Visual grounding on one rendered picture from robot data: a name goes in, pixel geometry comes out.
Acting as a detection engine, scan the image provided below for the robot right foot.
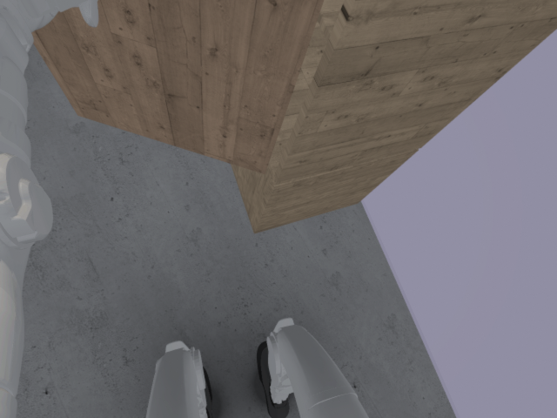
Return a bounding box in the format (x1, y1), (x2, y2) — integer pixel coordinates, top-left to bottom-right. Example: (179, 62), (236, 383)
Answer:
(257, 341), (290, 418)

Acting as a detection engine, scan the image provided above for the left robot upper arm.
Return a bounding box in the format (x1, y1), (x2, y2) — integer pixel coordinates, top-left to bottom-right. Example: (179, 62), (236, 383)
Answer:
(0, 152), (53, 418)

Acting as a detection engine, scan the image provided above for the left robot hand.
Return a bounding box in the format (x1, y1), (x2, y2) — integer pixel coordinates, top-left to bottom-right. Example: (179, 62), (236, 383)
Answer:
(10, 0), (98, 32)

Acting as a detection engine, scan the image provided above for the robot left forearm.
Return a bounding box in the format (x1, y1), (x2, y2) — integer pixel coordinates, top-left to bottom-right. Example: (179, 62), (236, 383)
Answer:
(0, 0), (34, 168)

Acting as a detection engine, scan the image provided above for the cupboard door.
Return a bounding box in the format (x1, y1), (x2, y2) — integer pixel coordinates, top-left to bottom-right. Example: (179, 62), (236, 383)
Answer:
(31, 0), (324, 174)

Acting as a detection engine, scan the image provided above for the robot right shin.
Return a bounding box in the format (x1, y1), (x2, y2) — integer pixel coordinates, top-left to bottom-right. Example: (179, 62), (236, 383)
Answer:
(268, 318), (294, 403)

